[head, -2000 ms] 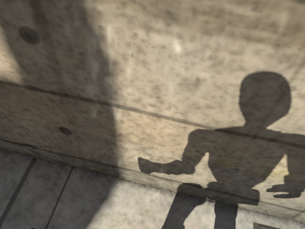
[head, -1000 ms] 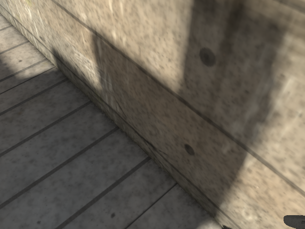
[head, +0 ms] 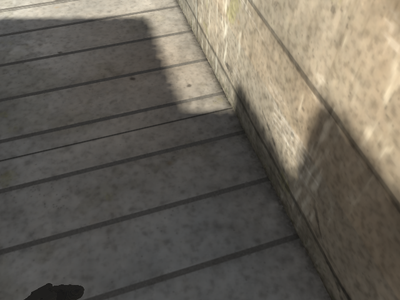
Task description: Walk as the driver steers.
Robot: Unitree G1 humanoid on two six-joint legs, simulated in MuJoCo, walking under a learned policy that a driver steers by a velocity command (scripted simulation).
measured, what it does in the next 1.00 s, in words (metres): walks ahead, turning left: left foot, then right foot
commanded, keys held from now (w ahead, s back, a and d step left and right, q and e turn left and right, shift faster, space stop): w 0.04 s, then w+q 0.96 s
